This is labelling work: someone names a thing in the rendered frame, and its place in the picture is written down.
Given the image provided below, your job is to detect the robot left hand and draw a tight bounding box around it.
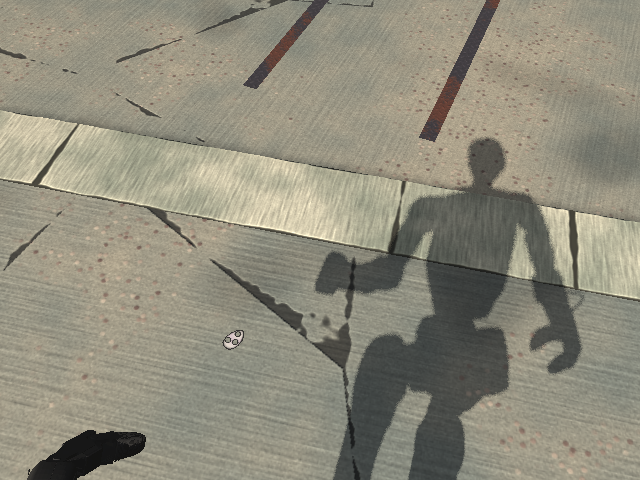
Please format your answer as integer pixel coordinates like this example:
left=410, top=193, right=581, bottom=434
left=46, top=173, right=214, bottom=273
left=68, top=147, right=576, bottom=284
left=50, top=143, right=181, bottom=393
left=27, top=430, right=146, bottom=480

